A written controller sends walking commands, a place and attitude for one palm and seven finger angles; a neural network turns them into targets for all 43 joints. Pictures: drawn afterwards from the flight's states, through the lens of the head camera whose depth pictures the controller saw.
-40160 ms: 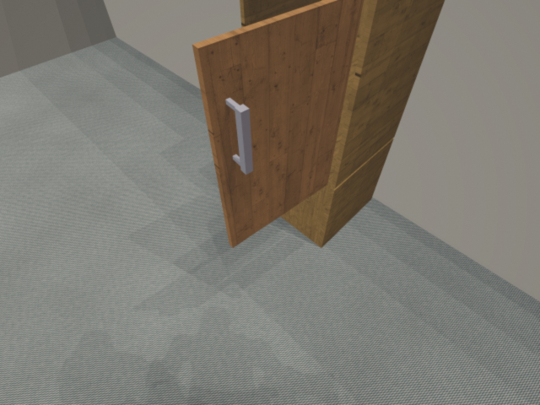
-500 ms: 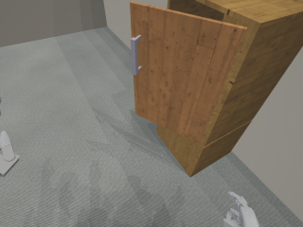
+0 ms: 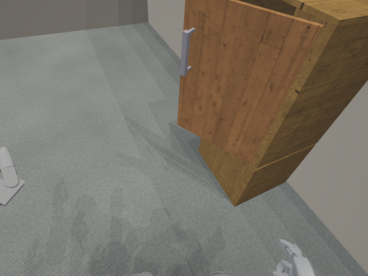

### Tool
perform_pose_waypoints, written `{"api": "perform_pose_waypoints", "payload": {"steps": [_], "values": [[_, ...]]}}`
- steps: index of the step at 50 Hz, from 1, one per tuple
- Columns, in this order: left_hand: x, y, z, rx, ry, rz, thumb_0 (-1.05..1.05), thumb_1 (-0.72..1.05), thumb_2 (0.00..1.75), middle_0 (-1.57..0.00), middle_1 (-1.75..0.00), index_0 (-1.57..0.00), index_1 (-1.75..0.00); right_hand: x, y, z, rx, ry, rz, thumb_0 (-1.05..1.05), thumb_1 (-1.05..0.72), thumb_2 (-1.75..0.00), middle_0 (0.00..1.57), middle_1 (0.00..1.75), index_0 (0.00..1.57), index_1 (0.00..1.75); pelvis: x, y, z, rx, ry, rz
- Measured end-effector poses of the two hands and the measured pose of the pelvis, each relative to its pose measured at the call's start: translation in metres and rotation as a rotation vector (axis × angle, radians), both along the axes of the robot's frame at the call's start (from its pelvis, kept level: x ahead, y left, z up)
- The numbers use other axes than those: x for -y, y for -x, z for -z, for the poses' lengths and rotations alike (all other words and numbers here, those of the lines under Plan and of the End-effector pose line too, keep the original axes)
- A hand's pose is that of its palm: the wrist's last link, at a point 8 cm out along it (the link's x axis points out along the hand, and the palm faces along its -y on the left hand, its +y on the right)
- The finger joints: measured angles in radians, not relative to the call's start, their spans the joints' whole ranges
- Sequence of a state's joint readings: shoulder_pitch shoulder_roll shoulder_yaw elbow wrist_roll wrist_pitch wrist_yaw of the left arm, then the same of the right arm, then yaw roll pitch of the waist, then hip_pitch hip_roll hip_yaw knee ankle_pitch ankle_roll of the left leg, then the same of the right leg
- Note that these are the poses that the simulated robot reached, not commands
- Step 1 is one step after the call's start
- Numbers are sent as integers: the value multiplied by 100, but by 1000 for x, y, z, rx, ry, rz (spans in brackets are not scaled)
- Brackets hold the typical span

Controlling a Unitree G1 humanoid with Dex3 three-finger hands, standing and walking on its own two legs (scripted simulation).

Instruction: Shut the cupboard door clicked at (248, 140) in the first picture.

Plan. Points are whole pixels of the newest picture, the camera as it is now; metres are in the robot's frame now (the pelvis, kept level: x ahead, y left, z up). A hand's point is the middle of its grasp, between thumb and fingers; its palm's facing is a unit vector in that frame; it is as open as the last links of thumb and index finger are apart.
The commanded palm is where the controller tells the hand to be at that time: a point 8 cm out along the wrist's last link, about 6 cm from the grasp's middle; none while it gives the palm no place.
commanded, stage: step back with the hand held close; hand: left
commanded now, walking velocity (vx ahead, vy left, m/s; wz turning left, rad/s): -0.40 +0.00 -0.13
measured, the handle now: (187, 52) +0.80 +0.04 +0.09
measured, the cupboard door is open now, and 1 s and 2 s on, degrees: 30 30 30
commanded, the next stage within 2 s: stop stepping back and stand still in 0.16 s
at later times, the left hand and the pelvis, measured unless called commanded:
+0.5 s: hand out of the picture +0.13 +0.26 +0.19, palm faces +0.29 -0.85 -0.44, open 7.4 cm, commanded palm +0.09 +0.30 +0.20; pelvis -0.09 +0.03 +0.01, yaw -8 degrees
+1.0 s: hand out of the picture +0.08 +0.37 +0.19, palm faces +0.45 -0.85 -0.29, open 7.4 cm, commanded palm +0.01 +0.40 +0.20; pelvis -0.16 +0.12 +0.01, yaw -6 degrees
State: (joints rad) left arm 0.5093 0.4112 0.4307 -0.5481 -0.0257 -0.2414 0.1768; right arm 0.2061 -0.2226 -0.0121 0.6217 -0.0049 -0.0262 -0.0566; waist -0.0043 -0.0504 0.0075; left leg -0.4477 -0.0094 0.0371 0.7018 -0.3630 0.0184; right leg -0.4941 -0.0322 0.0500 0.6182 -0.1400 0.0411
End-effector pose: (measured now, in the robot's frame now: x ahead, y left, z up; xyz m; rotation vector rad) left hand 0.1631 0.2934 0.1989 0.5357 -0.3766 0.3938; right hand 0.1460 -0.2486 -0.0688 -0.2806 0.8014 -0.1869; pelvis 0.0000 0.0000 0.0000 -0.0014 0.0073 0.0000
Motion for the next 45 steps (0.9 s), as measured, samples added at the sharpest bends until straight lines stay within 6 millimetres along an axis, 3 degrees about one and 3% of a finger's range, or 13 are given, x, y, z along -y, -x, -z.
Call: {"api": "perform_pose_waypoints", "payload": {"steps": [7, 11, 14, 18, 21, 28, 31, 34, 40, 45], "values": [[-26, 23, -11, 9, -5, -38, 1, 89, 90, -21, -30, -22, -30, -27, 15, -15, 64, -31, 1, 1, -90, -90, 20, 30, 20, 30, -7, 23, -11, -19, 71, 16], [-16, 31, -11, 14, 33, -6, 1, 89, 90, -21, -30, -21, -30, -37, 27, -18, 92, -59, -30, 1, -90, -90, 20, 30, 20, 30, -6, 38, -14, -47, 67, 70], [0, 30, -6, 3, 36, 65, 1, 90, 90, -21, -30, -21, -30, -36, 40, -14, 99, -65, -35, 1, -90, -90, 20, 30, 20, 30, -3, 61, -12, -55, 55, 107], [19, 36, -2, -49, 45, 174, 1, 89, 90, -21, -30, -21, -30, -25, 73, -19, 107, -71, 49, 1, -90, -90, 20, 30, 21, 30, -4, 84, -14, -27, 56, 117], [17, 50, -3, -90, 12, 211, 1, 89, 90, -21, -30, -22, -30, -14, 104, -26, 113, -35, 121, 1, -90, -90, 20, 30, 21, 30, -10, 89, -14, -6, 42, 131], [-37, 65, 1, -4, 48, 108, 1, 89, 90, -22, -30, -22, -30, -1, 171, -17, 23, 99, 240, 1, -90, -90, 20, 30, 20, 30, -41, 91, -6, 47, 73, 137], [-52, 62, 5, 17, 125, 71, 1, 89, 90, -21, -30, -22, -30, -16, 191, -16, 0, 97, 256, 1, -91, -90, 19, 30, 20, 30, -51, 104, -8, 56, 80, 128], [-51, 70, -2, -2, 144, 103, 1, 89, 90, -21, -30, -21, -30, -40, 203, -22, 5, 40, 225, 2, -91, -90, 19, 30, 20, 30, -56, 120, -19, 55, 83, 114], [-44, 124, -19, -44, -14, 217, 1, 89, 90, -21, -30, -21, -30, -78, 210, -14, 31, -45, 143, 1, -90, -90, 20, 30, 20, 30, -71, 149, -15, 34, 29, 152], [-88, 135, -13, -19, 43, 89, 1, 89, 90, -22, -30, -22, -30, -100, 218, -10, -21, -40, 138, 1, -90, -90, 20, 30, 20, 30, -91, 153, -20, 18, 30, 146]]}}
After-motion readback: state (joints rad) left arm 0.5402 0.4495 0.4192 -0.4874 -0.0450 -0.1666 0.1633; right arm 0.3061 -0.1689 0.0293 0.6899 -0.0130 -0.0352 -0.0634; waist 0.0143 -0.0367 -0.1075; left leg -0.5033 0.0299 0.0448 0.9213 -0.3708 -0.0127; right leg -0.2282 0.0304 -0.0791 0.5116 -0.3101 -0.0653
